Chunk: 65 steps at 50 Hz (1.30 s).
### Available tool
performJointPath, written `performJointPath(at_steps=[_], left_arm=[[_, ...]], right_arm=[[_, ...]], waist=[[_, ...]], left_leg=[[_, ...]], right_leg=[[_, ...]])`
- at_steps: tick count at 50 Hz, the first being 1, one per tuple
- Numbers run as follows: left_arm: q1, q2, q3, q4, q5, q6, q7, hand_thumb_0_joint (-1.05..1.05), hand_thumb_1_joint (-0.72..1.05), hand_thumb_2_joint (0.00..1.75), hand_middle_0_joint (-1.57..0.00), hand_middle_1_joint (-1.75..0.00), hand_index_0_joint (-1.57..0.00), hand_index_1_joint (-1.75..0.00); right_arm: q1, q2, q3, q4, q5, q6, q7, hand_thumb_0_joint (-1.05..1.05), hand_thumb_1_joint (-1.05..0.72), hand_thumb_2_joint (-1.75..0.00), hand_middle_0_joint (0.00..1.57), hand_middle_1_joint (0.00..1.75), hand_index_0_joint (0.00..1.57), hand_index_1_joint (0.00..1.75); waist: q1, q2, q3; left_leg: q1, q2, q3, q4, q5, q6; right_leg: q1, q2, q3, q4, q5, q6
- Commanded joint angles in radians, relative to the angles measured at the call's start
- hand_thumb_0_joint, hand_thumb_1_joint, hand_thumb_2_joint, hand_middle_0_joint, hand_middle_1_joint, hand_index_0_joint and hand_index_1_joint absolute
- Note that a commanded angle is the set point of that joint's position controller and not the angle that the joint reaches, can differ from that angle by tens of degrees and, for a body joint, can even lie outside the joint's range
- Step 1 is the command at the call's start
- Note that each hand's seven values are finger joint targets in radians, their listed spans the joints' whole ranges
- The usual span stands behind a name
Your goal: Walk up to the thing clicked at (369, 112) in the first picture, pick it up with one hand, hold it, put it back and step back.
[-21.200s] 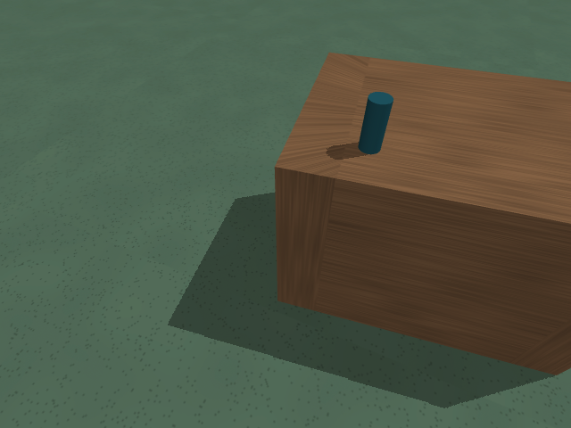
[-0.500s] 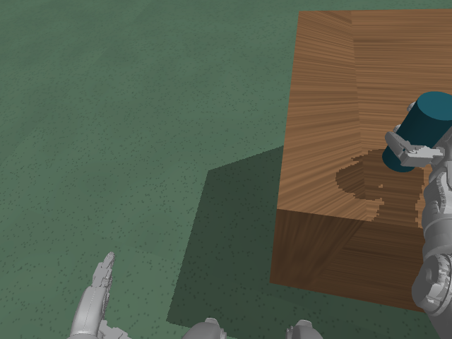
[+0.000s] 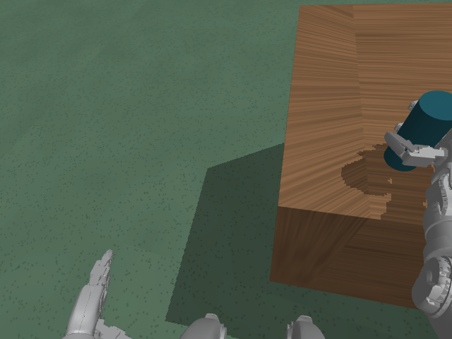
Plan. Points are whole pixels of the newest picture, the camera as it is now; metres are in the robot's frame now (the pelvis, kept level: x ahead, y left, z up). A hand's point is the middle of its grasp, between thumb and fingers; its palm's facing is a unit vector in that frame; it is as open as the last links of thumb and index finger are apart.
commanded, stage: open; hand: right
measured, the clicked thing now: (418, 135) +0.48 -0.26 +0.07
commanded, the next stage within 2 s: withdraw in 0.26 s
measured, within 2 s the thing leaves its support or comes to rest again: neither
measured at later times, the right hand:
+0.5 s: hand (417, 134) +0.48 -0.26 +0.07, palm faces +0.29 +0.96 +0.03, open 13.8 cm
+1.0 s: hand out of the picture +0.45 -0.34 +0.17, palm faces +0.36 +0.91 -0.21, open 17.2 cm
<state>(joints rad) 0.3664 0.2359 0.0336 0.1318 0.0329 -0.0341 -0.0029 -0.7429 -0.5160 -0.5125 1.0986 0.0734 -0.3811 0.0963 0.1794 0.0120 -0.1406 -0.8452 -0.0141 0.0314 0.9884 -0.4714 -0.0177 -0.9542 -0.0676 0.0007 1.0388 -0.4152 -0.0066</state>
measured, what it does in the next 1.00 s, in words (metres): stands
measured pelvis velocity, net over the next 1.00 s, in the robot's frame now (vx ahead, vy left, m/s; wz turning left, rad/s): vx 0.02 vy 0.00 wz -0.01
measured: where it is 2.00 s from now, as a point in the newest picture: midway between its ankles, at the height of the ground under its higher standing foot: outside the picture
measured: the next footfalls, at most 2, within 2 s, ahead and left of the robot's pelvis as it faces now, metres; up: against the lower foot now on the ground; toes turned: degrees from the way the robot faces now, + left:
none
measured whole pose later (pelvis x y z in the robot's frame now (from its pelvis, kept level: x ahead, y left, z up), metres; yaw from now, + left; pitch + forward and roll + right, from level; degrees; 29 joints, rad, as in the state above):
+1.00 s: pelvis +0.02 +0.00 +0.04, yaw -1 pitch +12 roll +1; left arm 0.35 0.24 0.00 0.30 -0.05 -0.01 0.00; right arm -0.72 -0.69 -0.45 1.06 0.00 -0.10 0.15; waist 0.08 -0.01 -0.12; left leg -0.54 0.01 0.01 0.73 -0.39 -0.02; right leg -0.63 -0.04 -0.03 0.76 -0.33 -0.01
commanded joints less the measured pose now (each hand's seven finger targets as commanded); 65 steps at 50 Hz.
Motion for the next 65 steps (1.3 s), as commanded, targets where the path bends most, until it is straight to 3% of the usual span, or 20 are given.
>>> performJointPath(at_steps=[1, 4, 12, 13, 15, 18, 21, 28, 36, 42, 43, 45, 46, 49, 52, 55, 57, 58, 62, 65], left_arm=[[0.022, 0.154, 0.089, -0.16, -0.004, -0.048, 0.015, 0.0, -0.53, 0.05, -0.05, -0.05, -0.05, -0.05], [-0.001, 0.177, 0.104, -0.2, -0.002, -0.051, 0.018, 0.0, -0.54, 0.06, -0.05, -0.05, -0.05, -0.05], [0.031, 0.161, 0.093, -0.151, -0.001, -0.041, 0.021, 0.0, -0.55, 0.06, -0.05, -0.05, -0.04, -0.05], [0.052, 0.147, 0.082, -0.144, 0.0, -0.041, 0.017, 0.0, -0.55, 0.06, -0.05, -0.05, -0.04, -0.05], [-0.006, 0.178, 0.098, -0.197, -0.002, -0.045, 0.021, 0.0, -0.55, 0.06, -0.05, -0.05, -0.04, -0.05], [0.024, 0.164, 0.096, -0.144, -0.002, -0.036, 0.016, 0.0, -0.55, 0.06, -0.05, -0.05, -0.04, -0.05], [0.001, 0.17, 0.09, -0.201, -0.004, -0.036, 0.016, 0.0, -0.51, 0.03, -0.06, -0.05, -0.06, -0.05], [0.051, 0.172, 0.087, -0.142, -0.018, -0.013, 0.018, 0.0, -0.52, 0.04, -0.06, -0.05, -0.06, -0.05], [-0.091, 0.163, 0.047, -0.085, -0.046, -0.035, 0.04, 0.0, -0.53, 0.03, -0.05, -0.04, -0.05, -0.04], [-0.025, 0.17, 0.039, 0.018, -0.067, -0.053, 0.049, 0.0, -0.56, 0.06, -0.06, -0.04, -0.05, -0.06], [-0.054, 0.156, 0.024, -0.001, -0.077, -0.039, 0.04, 0.0, -0.54, 0.05, -0.06, -0.05, -0.05, -0.05], [0.023, 0.157, 0.048, 0.036, -0.081, -0.026, 0.025, 0.0, -0.53, 0.04, -0.06, -0.05, -0.05, -0.05], [0.012, 0.143, 0.035, 0.041, -0.08, -0.018, 0.016, 0.0, -0.52, 0.04, -0.06, -0.05, -0.06, -0.05], [0.004, 0.177, 0.057, 0.051, -0.086, -0.016, 0.009, 0.0, -0.53, 0.05, -0.05, -0.04, -0.05, -0.05], [-0.072, 0.17, 0.05, 0.002, -0.096, -0.019, 0.005, 0.0, -0.51, 0.05, -0.05, -0.05, -0.06, -0.04], [-0.1, 0.124, 0.0, 0.038, -0.096, -0.025, 0.007, 0.0, -0.52, 0.05, -0.05, -0.04, -0.06, -0.04], [-0.071, 0.172, 0.047, 0.092, -0.091, -0.028, 0.02, 0.0, -0.53, 0.06, -0.05, -0.04, -0.05, -0.04], [-0.058, 0.17, 0.048, 0.11, -0.088, -0.03, 0.022, 0.0, -0.54, 0.06, -0.05, -0.04, -0.05, -0.04], [-0.054, 0.142, 0.045, 0.143, -0.092, -0.045, 0.029, 0.0, -0.54, 0.06, -0.05, -0.04, -0.05, -0.04], [-0.033, 0.194, 0.102, 0.153, -0.098, -0.041, 0.042, 0.0, -0.54, 0.06, -0.05, -0.04, -0.05, -0.04]], right_arm=[[-0.389, -0.237, 0.0, -0.19, 0.009, -0.056, 0.001, 0.0, 0.19, -0.44, 1.01, 0.72, 1.0, 0.73], [-0.41, -0.261, -0.008, -0.223, 0.009, -0.058, 0.001, 0.0, 0.29, -0.33, 0.93, 0.62, 0.92, 0.62], [-0.406, -0.276, -0.013, -0.246, 0.011, -0.062, -0.006, 0.0, 0.3, -0.22, 0.63, 0.4, 0.62, 0.41], [-0.373, -0.224, 0.01, -0.211, 0.014, -0.057, 0.0, 0.0, 0.3, -0.23, 0.59, 0.4, 0.58, 0.4], [-0.395, -0.301, -0.035, -0.269, 0.014, -0.063, -0.006, 0.0, 0.3, -0.2, 0.54, 0.36, 0.53, 0.36], [-0.355, -0.232, -0.004, -0.233, 0.019, -0.056, 0.003, 0.0, 0.27, -0.17, 0.45, 0.29, 0.44, 0.29], [-0.392, -0.298, -0.035, -0.284, 0.013, -0.069, 0.002, 0.0, 0.29, -0.27, 0.32, 0.31, 0.32, 0.31], [-0.403, -0.417, -0.089, -0.375, 0.022, -0.034, 0.015, 0.0, 0.36, -0.1, 0.16, 0.12, 0.15, 0.12], [-0.467, -0.402, -0.033, -0.328, 0.042, 0.078, 0.088, 0.0, 0.49, -0.03, 0.08, 0.04, 0.07, 0.04], [-0.363, -0.362, 0.003, -0.17, 0.07, 0.193, 0.156, 0.0, 0.47, -0.06, 0.07, 0.06, 0.07, 0.06], [-0.289, -0.59, -0.022, -0.18, -0.058, 0.203, 0.096, 0.0, 0.49, -0.05, 0.07, 0.06, 0.07, 0.06], [-0.303, -0.434, 0.047, -0.163, -0.041, 0.224, 0.06, 0.0, 0.53, -0.04, 0.06, 0.06, 0.07, 0.06], [-0.271, -0.421, 0.06, -0.159, -0.052, 0.236, 0.052, 0.0, 0.52, -0.04, 0.07, 0.06, 0.07, 0.06], [-0.336, -0.594, -0.006, -0.286, -0.086, 0.247, -0.008, 0.0, 0.55, -0.03, 0.06, 0.06, 0.06, 0.06], [-0.299, -0.605, -0.021, -0.344, -0.093, 0.249, -0.053, 0.0, 0.58, -0.04, 0.06, 0.05, 0.05, 0.05], [-0.297, -0.533, 0.024, -0.411, -0.094, 0.246, -0.088, 0.0, 0.58, -0.05, 0.06, 0.05, 0.05, 0.05], [-0.206, -0.544, 0.003, -0.443, -0.09, 0.25, -0.114, 0.0, 0.57, -0.05, 0.06, 0.05, 0.05, 0.05], [-0.125, -0.461, 0.046, -0.396, -0.085, 0.261, -0.117, 0.0, 0.56, -0.05, 0.06, 0.05, 0.05, 0.05], [0.073, -0.349, 0.086, -0.591, -0.054, 0.272, -0.122, 0.0, 0.54, -0.05, 0.06, 0.05, 0.05, 0.05], [0.278, -0.339, 0.061, -0.805, -0.034, 0.276, -0.133, 0.0, 0.55, -0.05, 0.06, 0.05, 0.05, 0.05]], waist=[[-0.003, -0.168, -0.37], [-0.002, -0.167, -0.448], [-0.017, -0.196, -0.422], [-0.005, -0.175, -0.427], [-0.02, -0.162, -0.476], [-0.007, -0.183, -0.442], [-0.011, -0.186, -0.478], [-0.055, -0.247, -0.448], [-0.054, -0.206, -0.449], [-0.059, -0.091, -0.307], [-0.15, -0.1, -0.277], [-0.095, -0.078, -0.232], [-0.104, -0.06, -0.217], [-0.126, -0.08, -0.288], [-0.158, -0.082, -0.33], [-0.162, -0.202, -0.345], [-0.168, -0.215, -0.334], [-0.152, -0.189, -0.283], [-0.179, -0.181, -0.25], [-0.198, -0.161, -0.179]], left_leg=[[0.042, -0.03, 0.001, -0.119, 0.239, 0.034], [0.072, -0.031, -0.001, -0.117, 0.275, 0.03], [0.074, -0.032, -0.002, -0.126, 0.264, 0.034], [0.072, -0.034, 0.002, -0.122, 0.292, 0.029], [0.119, -0.03, -0.006, -0.125, 0.341, 0.024], [0.093, -0.033, 0.0, -0.114, 0.357, 0.028], [0.106, -0.034, 0.001, -0.122, 0.355, 0.029], [0.168, -0.032, -0.001, -0.162, 0.371, 0.031], [0.263, -0.021, -0.002, -0.238, 0.426, 0.023], [0.303, -0.018, 0.007, -0.306, 0.401, 0.016], [0.348, 0.001, -0.006, -0.337, 0.387, 0.011], [0.351, 0.0, -0.006, -0.347, 0.418, 0.009], [0.354, -0.005, 0.004, -0.35, 0.404, 0.012], [0.386, -0.002, 0.003, -0.364, 0.411, 0.016], [0.469, 0.009, -0.003, -0.382, 0.446, 0.013], [0.435, -0.002, 0.008, -0.391, 0.442, 0.031], [0.437, -0.009, 0.016, -0.405, 0.432, 0.039], [0.421, -0.015, 0.025, -0.413, 0.426, 0.041], [0.46, -0.011, 0.032, -0.437, 0.454, 0.044], [0.49, -0.013, 0.044, -0.458, 0.439, 0.046]], right_leg=[[0.384, 0.022, 0.031, -0.124, 0.192, -0.009], [0.427, 0.024, 0.031, -0.11, 0.234, -0.009], [0.423, 0.026, 0.027, -0.119, 0.224, -0.007], [0.435, 0.026, 0.028, -0.109, 0.258, -0.01], [0.437, 0.029, 0.025, -0.094, 0.298, -0.015], [0.448, 0.025, 0.03, -0.098, 0.346, -0.009], [0.473, 0.021, 0.031, -0.1, 0.359, -0.01], [0.537, 0.032, 0.021, -0.154, 0.4, 0.0], [0.612, 0.028, 0.016, -0.221, 0.424, -0.006], [0.571, 0.037, 0.008, -0.292, 0.374, -0.013], [0.556, 0.051, -0.019, -0.324, 0.35, -0.012], [0.563, 0.052, -0.028, -0.344, 0.354, -0.015], [0.563, 0.049, -0.026, -0.356, 0.353, -0.013], [0.618, 0.049, -0.032, -0.371, 0.37, -0.013], [0.642, 0.055, -0.04, -0.383, 0.4, -0.011], [0.745, 0.04, -0.033, -0.392, 0.485, 0.007], [0.776, 0.032, -0.028, -0.404, 0.506, 0.014], [0.778, 0.025, -0.024, -0.415, 0.512, 0.017], [0.8, 0.027, -0.028, -0.436, 0.55, 0.012], [0.79, 0.024, -0.029, -0.475, 0.52, 0.013]])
